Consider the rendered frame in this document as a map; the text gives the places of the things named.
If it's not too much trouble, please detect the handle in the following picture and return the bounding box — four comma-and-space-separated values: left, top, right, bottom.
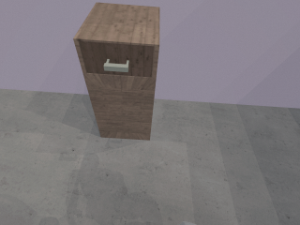
103, 59, 129, 72

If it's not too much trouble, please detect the cabinet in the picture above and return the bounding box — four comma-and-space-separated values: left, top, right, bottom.
73, 2, 160, 141

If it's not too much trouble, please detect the drawer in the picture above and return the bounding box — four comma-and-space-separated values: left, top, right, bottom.
79, 41, 154, 78

